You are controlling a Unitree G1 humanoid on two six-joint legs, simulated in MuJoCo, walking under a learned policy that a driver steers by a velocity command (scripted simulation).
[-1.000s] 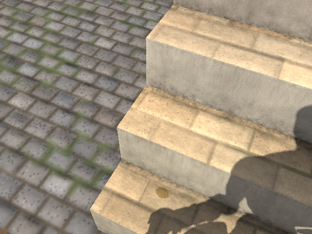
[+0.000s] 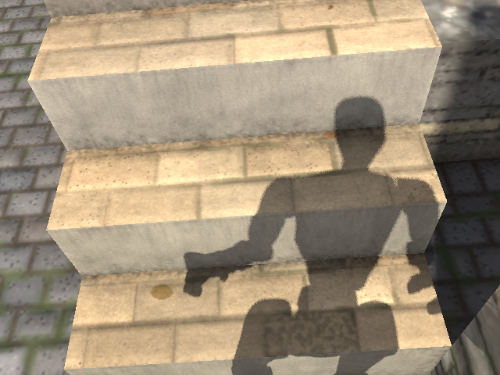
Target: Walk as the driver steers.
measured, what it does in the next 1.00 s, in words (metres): steps on the spot: left foot, then right foot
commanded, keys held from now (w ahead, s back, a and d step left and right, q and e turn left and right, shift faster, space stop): e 0.22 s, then no key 0.78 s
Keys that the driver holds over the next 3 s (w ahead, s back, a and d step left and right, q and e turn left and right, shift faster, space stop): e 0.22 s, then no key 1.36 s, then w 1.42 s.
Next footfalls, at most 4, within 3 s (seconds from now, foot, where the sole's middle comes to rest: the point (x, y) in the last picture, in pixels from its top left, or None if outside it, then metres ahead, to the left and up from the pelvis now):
0.16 left None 0.04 0.13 -0.78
0.54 right None -0.02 -0.11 -0.78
2.04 right None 0.07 -0.14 -0.78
2.44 left None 0.26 0.01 -0.78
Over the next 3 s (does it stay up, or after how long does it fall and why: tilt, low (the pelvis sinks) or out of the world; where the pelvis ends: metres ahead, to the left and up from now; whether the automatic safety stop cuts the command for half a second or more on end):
stays up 0.22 -0.13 0.00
